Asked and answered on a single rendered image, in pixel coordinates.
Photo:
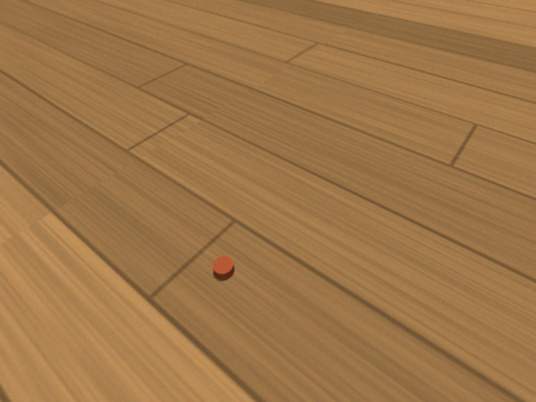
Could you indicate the tin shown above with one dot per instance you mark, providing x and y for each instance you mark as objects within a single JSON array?
[{"x": 223, "y": 267}]

